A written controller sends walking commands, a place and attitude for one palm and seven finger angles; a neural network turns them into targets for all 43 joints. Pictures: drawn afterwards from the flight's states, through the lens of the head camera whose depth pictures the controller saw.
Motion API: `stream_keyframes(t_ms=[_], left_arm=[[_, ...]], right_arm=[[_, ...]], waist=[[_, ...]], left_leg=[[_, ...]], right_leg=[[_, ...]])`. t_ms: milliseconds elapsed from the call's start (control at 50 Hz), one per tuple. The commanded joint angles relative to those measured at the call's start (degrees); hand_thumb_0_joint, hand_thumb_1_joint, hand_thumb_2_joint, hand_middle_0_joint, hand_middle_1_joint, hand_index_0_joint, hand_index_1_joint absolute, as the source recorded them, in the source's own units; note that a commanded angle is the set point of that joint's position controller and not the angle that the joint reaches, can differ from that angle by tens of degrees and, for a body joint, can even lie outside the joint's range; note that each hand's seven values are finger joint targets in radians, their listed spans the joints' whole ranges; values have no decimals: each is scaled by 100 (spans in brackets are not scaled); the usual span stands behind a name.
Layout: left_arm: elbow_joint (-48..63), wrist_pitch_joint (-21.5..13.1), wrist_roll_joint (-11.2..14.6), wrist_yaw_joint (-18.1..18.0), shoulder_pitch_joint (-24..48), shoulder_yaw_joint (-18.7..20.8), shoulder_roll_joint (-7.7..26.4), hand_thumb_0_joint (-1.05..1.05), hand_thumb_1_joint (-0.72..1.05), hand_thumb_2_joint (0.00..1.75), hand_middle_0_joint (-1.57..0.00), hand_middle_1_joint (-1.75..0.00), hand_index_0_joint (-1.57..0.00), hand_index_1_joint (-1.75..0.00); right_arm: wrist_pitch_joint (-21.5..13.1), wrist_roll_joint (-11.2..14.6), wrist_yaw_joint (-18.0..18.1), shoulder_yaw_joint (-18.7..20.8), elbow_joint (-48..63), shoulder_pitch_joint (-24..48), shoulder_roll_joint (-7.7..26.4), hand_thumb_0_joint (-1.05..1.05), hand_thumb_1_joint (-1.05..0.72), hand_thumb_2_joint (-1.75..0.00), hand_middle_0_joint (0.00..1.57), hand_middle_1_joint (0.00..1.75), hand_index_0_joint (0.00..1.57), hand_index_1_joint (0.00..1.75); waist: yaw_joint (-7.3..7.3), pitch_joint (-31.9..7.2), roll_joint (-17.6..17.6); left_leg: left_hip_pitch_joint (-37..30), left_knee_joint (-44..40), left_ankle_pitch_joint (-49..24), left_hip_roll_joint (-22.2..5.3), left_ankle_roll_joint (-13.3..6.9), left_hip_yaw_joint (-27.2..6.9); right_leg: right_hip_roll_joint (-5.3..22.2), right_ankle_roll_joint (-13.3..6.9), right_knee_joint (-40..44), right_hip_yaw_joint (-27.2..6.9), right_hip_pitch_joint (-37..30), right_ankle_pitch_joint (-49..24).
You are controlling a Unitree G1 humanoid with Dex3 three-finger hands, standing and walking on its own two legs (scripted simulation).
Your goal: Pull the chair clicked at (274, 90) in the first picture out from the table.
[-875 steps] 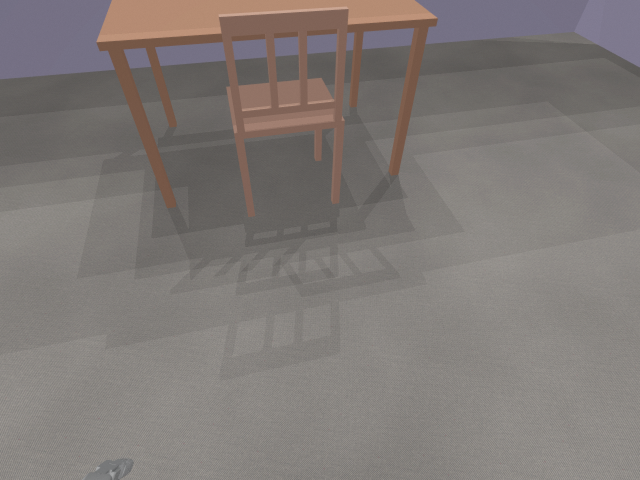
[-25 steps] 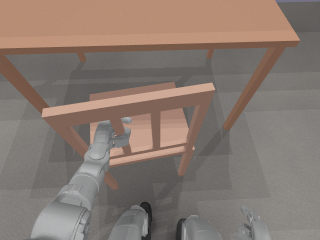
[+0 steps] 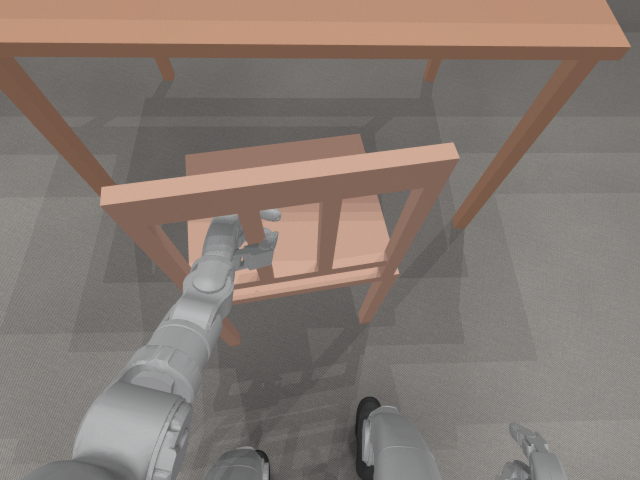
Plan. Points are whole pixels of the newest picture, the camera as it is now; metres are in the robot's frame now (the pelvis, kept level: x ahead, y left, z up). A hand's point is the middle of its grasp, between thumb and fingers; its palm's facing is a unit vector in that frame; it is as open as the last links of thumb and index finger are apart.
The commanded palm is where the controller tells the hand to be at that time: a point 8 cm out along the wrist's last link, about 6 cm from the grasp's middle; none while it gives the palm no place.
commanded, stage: step backward, pulling the chair out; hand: left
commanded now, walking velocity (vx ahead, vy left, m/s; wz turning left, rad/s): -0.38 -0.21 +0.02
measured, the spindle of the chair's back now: (258, 246) +0.43 +0.09 -0.11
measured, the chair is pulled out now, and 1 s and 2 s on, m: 0.22 0.36 0.52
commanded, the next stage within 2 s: stop walking, hand still on the chair in 1.84 s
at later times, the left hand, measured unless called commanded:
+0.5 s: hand (261, 293) +0.33 +0.08 -0.06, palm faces -0.03 -0.98 -0.18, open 5.7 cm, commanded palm +0.32 +0.13 -0.06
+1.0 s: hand (247, 350) +0.26 +0.09 -0.06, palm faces -0.03 -0.98 -0.17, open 5.7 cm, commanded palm +0.25 +0.14 -0.05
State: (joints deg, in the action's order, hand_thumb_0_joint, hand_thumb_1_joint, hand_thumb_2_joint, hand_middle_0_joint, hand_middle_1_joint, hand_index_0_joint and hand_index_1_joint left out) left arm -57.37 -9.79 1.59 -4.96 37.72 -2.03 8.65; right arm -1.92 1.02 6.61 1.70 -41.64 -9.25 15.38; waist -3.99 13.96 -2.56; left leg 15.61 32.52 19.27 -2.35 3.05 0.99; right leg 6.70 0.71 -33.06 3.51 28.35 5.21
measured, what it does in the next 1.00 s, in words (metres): walks backwards: left foot, then right foot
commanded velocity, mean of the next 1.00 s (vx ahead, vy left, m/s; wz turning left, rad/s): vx -0.38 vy -0.05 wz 0.00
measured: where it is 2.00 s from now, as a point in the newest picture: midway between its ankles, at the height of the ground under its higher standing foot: outside the picture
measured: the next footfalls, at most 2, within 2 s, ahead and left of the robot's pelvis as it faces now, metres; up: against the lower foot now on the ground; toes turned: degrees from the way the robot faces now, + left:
left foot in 0.50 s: -0.05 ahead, +0.11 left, +0.00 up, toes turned +4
right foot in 0.68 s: -0.01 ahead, -0.16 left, +0.00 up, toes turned -1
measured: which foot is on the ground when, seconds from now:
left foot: down 0.00-0.32, up 0.34-0.48, down 0.50-1.00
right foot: down 0.00-0.54, up 0.56-0.66, down 0.68-1.00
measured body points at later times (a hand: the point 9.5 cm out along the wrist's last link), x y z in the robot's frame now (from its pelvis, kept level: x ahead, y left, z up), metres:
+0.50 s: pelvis -0.06 -0.02 -0.01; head +0.04 -0.04 +0.42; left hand +0.33 +0.13 -0.04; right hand +0.02 -0.31 -0.15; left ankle -0.09 +0.11 -0.72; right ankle +0.10 -0.15 -0.73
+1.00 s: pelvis -0.14 -0.03 +0.00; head -0.02 -0.03 +0.43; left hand +0.26 +0.14 -0.04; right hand -0.02 -0.29 -0.14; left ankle -0.09 +0.12 -0.73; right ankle -0.05 -0.16 -0.73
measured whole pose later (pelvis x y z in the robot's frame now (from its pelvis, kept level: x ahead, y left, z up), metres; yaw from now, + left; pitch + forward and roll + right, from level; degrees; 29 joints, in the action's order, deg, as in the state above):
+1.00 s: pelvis -0.14 -0.03 +0.00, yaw +1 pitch +1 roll +0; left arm -60.3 -10.4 2.3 -4.4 38.6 0.9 10.3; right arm -1.0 1.4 6.3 0.9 -40.9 -8.4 13.6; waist -2.6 14.6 -0.2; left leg 23.2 35.2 13.4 -3.1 1.7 1.5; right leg 2.4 1.2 -33.4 0.9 25.5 9.4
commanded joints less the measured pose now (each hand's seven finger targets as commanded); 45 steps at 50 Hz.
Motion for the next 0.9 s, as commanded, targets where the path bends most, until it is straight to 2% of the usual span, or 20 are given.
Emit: stream_keyframes(t_ms=[0,80,200,240,300,340,420,480,540,560,600,620,660,700,720,760,780,800,840,880], left_arm=[[1249,-562,-184,79,1459,183,446,0,90,90,-50,-145,-50,-145],[1099,-579,-138,63,1428,135,584,0,90,90,-50,-145,-50,-145],[1170,-696,-185,19,1647,245,735,0,90,90,-50,-145,-50,-145],[1057,-729,-196,-1,1667,301,791,0,90,90,-50,-145,-50,-145],[799,-706,-138,-54,1566,455,1163,0,90,90,-50,-145,-50,-145],[541,-637,-186,-93,1426,594,1254,0,90,90,-50,-145,-50,-145],[439,-530,-119,-82,1356,482,978,0,90,90,-50,-145,-50,-145],[420,-480,6,-69,1283,361,913,0,90,90,-50,-145,-50,-145],[1128,-542,6,29,1689,100,597,0,90,90,-50,-145,-50,-145],[1259,-520,-49,29,1849,198,703,0,90,90,-50,-145,-50,-145],[1220,-513,-28,-15,1828,356,728,0,90,90,-50,-145,-50,-145],[1138,-546,-41,-14,1882,255,533,0,90,90,-50,-145,-50,-145],[923,-634,-86,-23,2038,228,512,0,90,90,-50,-145,-50,-145],[555,-715,-142,35,2072,67,594,0,90,90,-50,-145,-50,-145],[580,-683,-123,20,1997,241,827,0,90,90,-50,-145,-50,-145],[500,-513,-110,3,1828,426,1106,0,90,90,-50,-145,-50,-145],[545,-465,-63,11,1790,407,1154,0,90,90,-50,-145,-50,-145],[585,-466,-43,13,1756,369,1060,0,90,90,-50,-145,-50,-145],[788,-489,-2,-1,1909,325,1029,0,90,90,-50,-145,-50,-145],[717,-519,10,8,1837,356,955,0,90,90,-50,-145,-50,-145]], right_arm=[[107,-23,-188,288,553,-651,608,0,-90,-90,20,30,20,30],[165,47,-107,279,500,-670,631,0,-90,-90,20,30,20,30],[157,-17,-59,193,483,-479,539,0,-90,-90,20,30,20,30],[96,17,-59,200,421,-530,496,0,-90,-90,20,30,20,30],[1,159,-20,255,199,-830,415,0,-90,-90,20,30,20,30],[-97,136,11,233,154,-647,441,0,-90,-90,20,30,20,30],[-137,98,13,44,120,-629,458,0,-90,-90,20,30,20,30],[-141,149,75,72,103,-819,630,0,-90,-90,20,30,20,30],[-49,36,57,134,533,-470,753,0,-90,-90,20,30,20,30],[-23,-33,17,85,594,-248,650,0,-90,-90,20,30,20,30],[26,26,-19,218,460,-539,647,0,-90,-90,20,30,20,30],[-11,45,-79,278,387,-769,684,0,-90,-90,20,30,20,30],[-118,90,-118,319,195,-1081,707,0,-90,-90,20,30,20,30],[-166,72,-71,226,73,-1058,677,0,-90,-90,20,30,20,30],[-137,67,-12,207,41,-951,725,0,-90,-90,20,30,20,30],[-122,128,59,174,121,-578,660,0,-90,-90,20,30,20,30],[-114,123,77,140,87,-551,708,0,-90,-90,20,30,20,30],[-98,99,98,85,70,-558,628,0,-90,-90,20,30,20,30],[-73,71,140,140,116,-568,753,0,-90,-90,20,30,20,30],[8,107,65,253,231,-670,834,0,-90,-90,20,30,20,30]], waist=[[71,-3432,1104],[-46,-3268,66],[133,-2867,1494],[154,-2872,974],[118,-3229,-1202],[296,-3222,-1432],[230,-3244,-879],[138,-3139,-581],[259,-2750,2108],[306,-2370,2374],[270,-2473,1557],[240,-2786,918],[102,-3402,216],[64,-3113,-230],[117,-3394,-487],[279,-3314,-560],[261,-3299,-168],[227,-3395,-24],[141,-3579,270],[158,-3382,520]], left_leg=[[-983,277,-5231,-1197,-431,-685],[94,413,-2149,-684,-77,-348],[878,-535,-1770,-1181,-532,-682],[1000,-177,-1388,-1015,-450,-492],[578,1305,975,57,-85,112],[651,2522,1328,162,-118,-188],[285,1068,1007,50,-118,-77],[-408,-599,220,-67,-217,125],[834,-1439,-1041,-1408,-915,-1199],[1316,-1404,-1586,-1635,-1049,-1232],[123,-567,-3519,-1675,-1063,-1158],[-846,104,-4586,-1506,-841,-1104],[-1303,964,-4809,-1015,-383,-550],[182,1408,-1614,-422,-57,-247],[699,1201,-20,-197,3,-271],[850,966,594,-279,-58,-551],[569,532,268,-332,-61,-572],[260,68,-358,-371,-78,-461],[-562,-414,-3084,-782,-295,-629],[-685,-342,-3639,-1166,-590,-812]], right_leg=[[-295,-199,-126,-121,-1936,-754],[435,-475,71,-522,-2264,-2608],[-264,-18,-797,-138,-1914,75],[-116,-67,-482,-320,-2034,-124],[1016,-465,1242,-1389,-1625,414],[1345,-668,1762,-1623,-1548,1152],[1027,-472,1283,-834,-1828,105],[803,-186,1126,-652,-1578,580],[-246,55,-1152,-110,-1718,1110],[-275,-2,-1913,-199,-1736,1488],[-332,-115,-1408,-491,-1288,1620],[-263,-200,-351,-491,-1232,845],[-154,-242,808,-352,-2032,-1972],[734,-663,680,-1119,-2992,-4481],[1043,-824,490,-1339,-3570,-5426],[1273,-729,429,-1402,-3242,-4575],[1215,-667,388,-1300,-3020,-3985],[1036,-522,261,-1090,-2880,-3612],[381,-102,-21,-559,-2227,-2535],[-178,45,-153,-431,-1762,-972]])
